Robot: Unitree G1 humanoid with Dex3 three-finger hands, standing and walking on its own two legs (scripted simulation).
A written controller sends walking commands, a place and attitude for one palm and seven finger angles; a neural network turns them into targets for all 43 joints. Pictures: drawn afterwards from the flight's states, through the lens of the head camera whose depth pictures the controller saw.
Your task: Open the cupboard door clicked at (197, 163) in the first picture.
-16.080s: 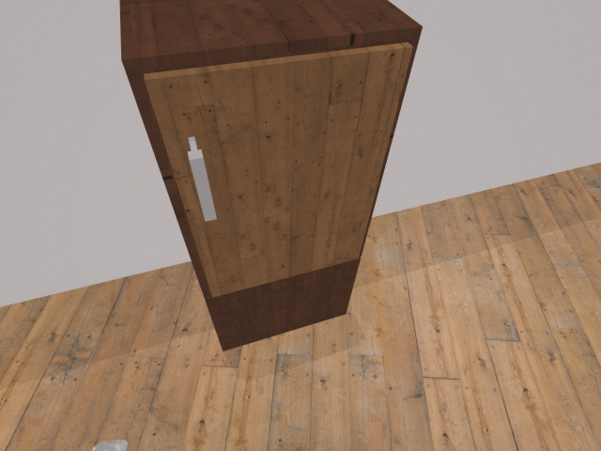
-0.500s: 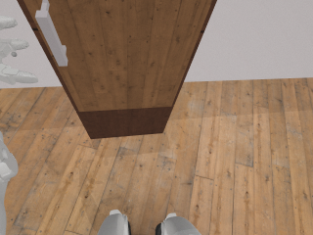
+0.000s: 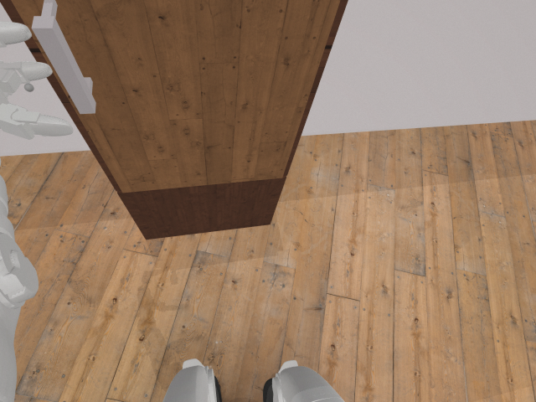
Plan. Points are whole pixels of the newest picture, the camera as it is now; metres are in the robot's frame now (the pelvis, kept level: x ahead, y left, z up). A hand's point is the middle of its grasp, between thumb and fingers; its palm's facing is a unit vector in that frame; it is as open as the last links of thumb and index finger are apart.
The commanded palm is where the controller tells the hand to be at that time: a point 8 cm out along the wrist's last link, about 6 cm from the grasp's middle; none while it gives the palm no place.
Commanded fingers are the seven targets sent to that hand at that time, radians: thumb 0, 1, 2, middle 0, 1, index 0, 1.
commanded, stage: slide the fingers in behind the handle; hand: left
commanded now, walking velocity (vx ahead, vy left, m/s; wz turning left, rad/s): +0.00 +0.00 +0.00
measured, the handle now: (70, 60) +0.58 +0.22 +0.11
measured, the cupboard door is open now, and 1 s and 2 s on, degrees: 0 0 0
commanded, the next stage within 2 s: close the thumb around the handle in 1.00 s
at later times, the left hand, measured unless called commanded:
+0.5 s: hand (65, 88) +0.53 +0.22 +0.10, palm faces +0.07 -1.00 +0.00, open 13.9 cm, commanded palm +0.51 +0.25 +0.10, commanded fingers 0.00 -0.50 0.30 -0.30 -1.20 -0.30 -1.20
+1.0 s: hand (80, 85) +0.53 +0.20 +0.11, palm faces +0.08 -1.00 +0.00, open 13.9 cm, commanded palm +0.51 +0.25 +0.10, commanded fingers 0.00 -0.50 0.30 -0.30 -1.20 -0.30 -1.20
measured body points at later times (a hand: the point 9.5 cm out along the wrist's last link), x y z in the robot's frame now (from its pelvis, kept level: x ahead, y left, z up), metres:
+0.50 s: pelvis +0.01 +0.00 +0.00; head +0.13 +0.03 +0.43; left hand +0.52 +0.27 +0.11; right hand +0.00 -0.26 -0.10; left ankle +0.02 +0.08 -0.68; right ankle -0.02 -0.12 -0.68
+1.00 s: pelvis +0.00 -0.01 +0.00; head +0.13 +0.01 +0.43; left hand +0.52 +0.26 +0.11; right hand -0.02 -0.28 -0.10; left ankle +0.02 +0.08 -0.68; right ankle -0.02 -0.12 -0.68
